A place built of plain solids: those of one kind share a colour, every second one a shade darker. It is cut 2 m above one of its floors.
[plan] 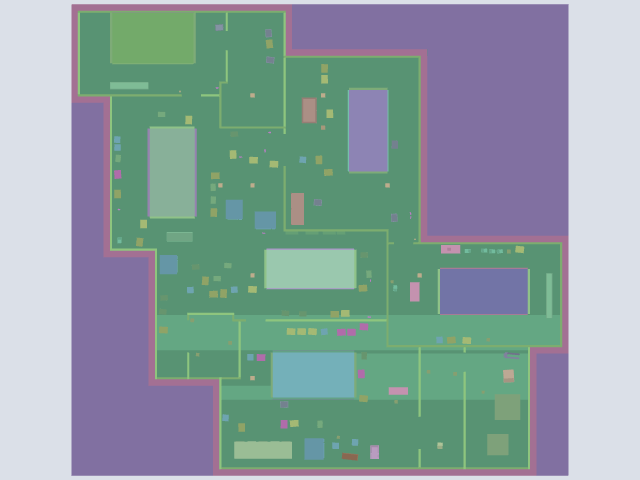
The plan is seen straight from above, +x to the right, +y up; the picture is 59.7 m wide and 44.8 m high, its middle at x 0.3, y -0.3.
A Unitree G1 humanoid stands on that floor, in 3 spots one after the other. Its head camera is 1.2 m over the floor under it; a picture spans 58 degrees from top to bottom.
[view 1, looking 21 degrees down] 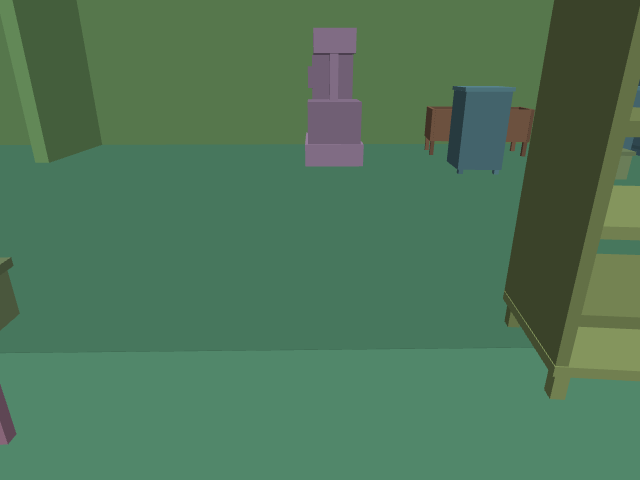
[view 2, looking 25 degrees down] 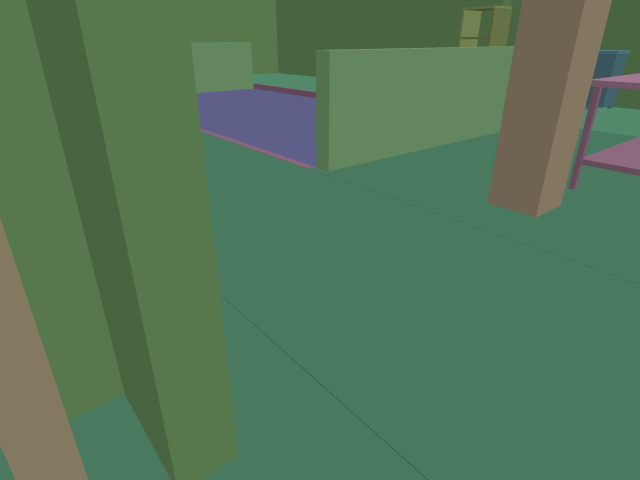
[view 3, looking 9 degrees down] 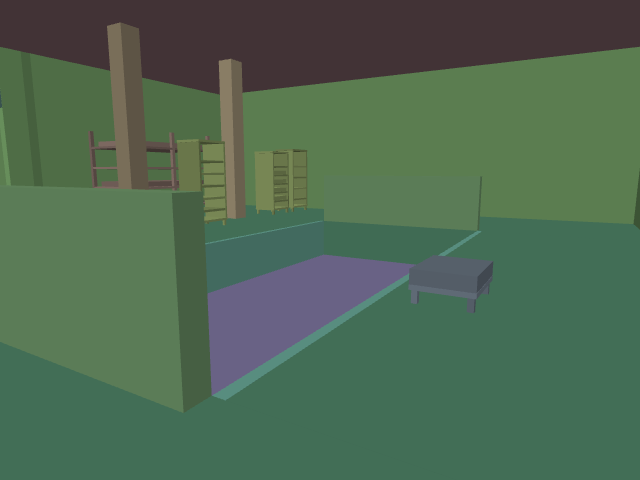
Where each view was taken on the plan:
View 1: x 5.70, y -13.50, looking -91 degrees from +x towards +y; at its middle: floor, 3.35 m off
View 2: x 8.10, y -0.30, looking -39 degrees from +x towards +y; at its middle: floor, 2.84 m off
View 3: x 8.20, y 4.50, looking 120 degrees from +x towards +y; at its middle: floor_band_cooler_base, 10.53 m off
